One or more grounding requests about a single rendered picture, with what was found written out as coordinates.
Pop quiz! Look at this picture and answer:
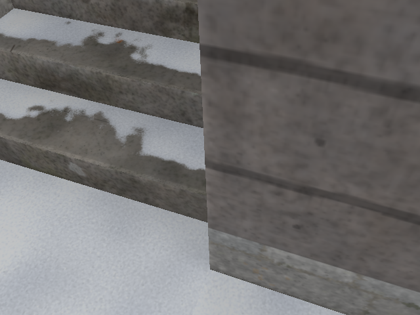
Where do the stairs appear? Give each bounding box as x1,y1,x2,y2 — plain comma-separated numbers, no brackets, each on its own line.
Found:
0,0,207,222

